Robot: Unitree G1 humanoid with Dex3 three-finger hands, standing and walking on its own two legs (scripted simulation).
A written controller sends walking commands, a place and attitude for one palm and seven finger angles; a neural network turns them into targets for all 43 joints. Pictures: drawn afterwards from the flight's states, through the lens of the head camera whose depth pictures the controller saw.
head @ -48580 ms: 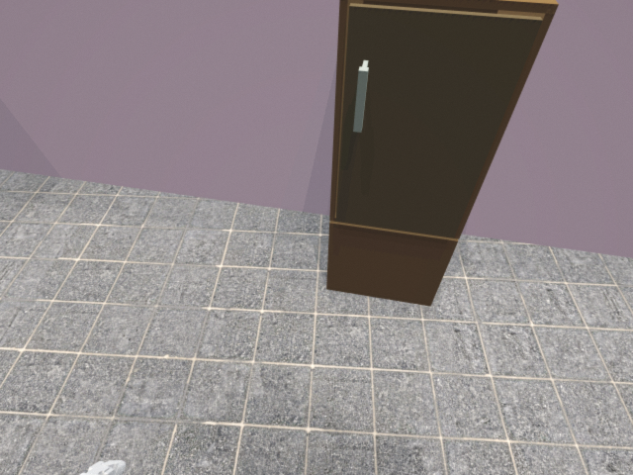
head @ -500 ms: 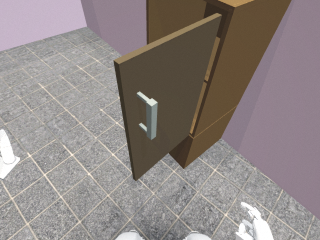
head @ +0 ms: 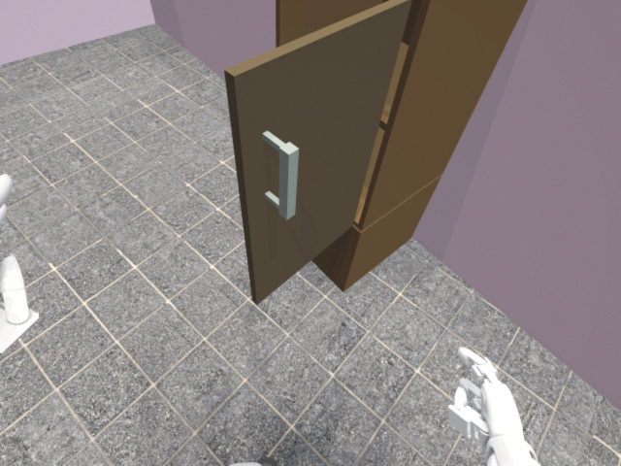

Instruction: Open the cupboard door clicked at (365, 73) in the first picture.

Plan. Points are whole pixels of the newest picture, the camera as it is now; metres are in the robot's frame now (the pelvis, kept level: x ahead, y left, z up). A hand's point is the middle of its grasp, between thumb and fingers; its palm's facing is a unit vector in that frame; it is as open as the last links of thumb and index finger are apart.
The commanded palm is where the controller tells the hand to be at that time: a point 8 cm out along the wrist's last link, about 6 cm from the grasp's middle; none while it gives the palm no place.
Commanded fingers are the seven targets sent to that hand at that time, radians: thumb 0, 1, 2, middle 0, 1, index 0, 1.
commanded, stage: stop stepping back and stand still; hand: left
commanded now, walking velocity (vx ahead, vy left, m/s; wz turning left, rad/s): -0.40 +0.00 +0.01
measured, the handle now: (279, 177) +0.50 +0.09 +0.06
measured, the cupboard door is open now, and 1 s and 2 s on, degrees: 95 95 95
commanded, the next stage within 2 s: let the arm hang, fingers relaxed in 0.78 s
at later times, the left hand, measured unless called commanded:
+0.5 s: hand out of the picture +0.07 +0.26 +0.16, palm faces +0.54 -0.75 -0.40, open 7.4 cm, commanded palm +0.00 +0.29 +0.17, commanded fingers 0.00 0.90 0.90 -0.20 -0.30 -0.20 -0.30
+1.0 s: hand out of the picture +0.05 +0.25 -0.01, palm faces +0.28 -0.85 -0.44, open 7.4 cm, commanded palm none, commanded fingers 0.00 0.90 0.90 -0.20 -0.30 -0.20 -0.30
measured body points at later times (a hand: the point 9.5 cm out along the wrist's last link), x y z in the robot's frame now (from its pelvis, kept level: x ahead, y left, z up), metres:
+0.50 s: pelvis -0.13 -0.02 -0.01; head -0.15 -0.01 +0.44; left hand +0.03 +0.30 +0.18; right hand +0.00 -0.28 -0.10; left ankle -0.11 +0.10 -0.74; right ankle -0.15 -0.13 -0.74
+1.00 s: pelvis -0.14 -0.01 -0.02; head -0.14 -0.05 +0.43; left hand +0.03 +0.29 +0.02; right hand +0.03 -0.26 -0.14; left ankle -0.11 +0.10 -0.74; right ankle -0.13 -0.11 -0.74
